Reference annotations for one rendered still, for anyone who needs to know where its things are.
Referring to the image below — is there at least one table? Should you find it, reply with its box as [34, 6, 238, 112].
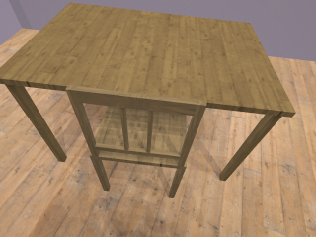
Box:
[0, 2, 296, 181]

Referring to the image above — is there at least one chair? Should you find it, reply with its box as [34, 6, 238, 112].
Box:
[65, 85, 207, 198]

